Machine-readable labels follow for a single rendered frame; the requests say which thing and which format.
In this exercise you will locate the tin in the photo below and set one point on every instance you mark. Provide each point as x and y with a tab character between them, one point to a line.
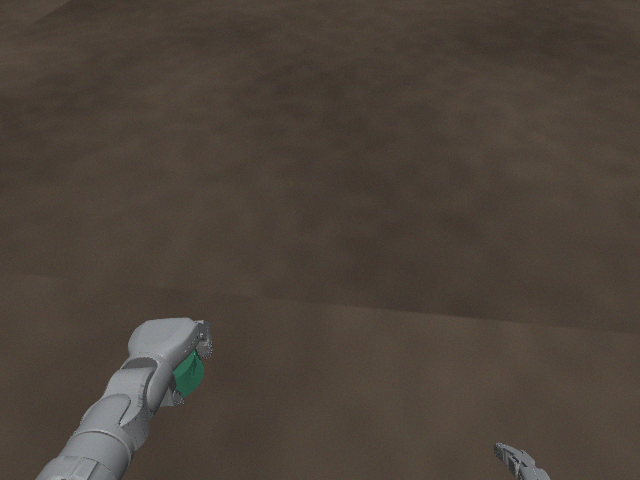
189	374

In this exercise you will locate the left robot arm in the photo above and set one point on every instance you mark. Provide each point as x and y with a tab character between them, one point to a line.
114	427

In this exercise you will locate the right robot hand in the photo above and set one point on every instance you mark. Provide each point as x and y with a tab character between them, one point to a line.
520	464

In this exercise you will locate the left robot hand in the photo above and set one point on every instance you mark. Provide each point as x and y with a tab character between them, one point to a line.
173	339

